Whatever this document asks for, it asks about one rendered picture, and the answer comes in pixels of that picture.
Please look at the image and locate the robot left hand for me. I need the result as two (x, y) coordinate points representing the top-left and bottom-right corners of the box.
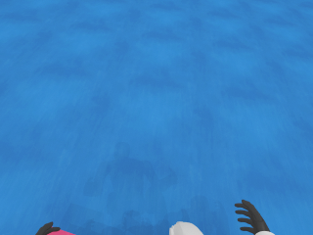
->
(35, 221), (61, 235)

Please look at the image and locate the robot right hand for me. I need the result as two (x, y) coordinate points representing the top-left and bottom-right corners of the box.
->
(234, 200), (270, 235)

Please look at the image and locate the right robot thigh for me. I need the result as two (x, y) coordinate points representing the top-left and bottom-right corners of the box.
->
(169, 222), (203, 235)

